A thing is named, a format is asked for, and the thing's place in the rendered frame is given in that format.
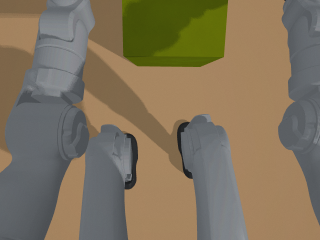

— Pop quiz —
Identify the robot right forearm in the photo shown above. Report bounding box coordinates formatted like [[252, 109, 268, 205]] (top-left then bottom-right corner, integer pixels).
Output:
[[281, 0, 320, 102]]

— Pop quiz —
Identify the robot left thigh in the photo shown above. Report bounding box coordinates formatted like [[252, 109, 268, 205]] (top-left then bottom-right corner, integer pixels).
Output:
[[79, 132, 133, 240]]

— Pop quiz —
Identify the left robot upper arm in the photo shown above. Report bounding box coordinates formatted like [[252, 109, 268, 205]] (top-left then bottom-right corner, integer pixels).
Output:
[[0, 102, 90, 240]]

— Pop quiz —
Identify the robot left forearm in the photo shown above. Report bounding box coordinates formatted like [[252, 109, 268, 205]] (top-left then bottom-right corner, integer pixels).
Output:
[[5, 0, 95, 149]]

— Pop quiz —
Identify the carton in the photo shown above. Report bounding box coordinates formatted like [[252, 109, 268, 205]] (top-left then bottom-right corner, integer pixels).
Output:
[[122, 0, 228, 67]]

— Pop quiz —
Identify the robot right thigh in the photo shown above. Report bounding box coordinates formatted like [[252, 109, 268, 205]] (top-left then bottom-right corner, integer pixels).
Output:
[[181, 122, 249, 240]]

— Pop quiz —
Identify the right robot upper arm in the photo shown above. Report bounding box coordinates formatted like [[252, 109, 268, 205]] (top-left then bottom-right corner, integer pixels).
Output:
[[278, 97, 320, 226]]

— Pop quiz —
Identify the robot thigh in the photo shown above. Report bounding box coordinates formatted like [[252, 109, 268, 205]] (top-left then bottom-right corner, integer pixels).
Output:
[[181, 122, 249, 240], [79, 132, 133, 240]]

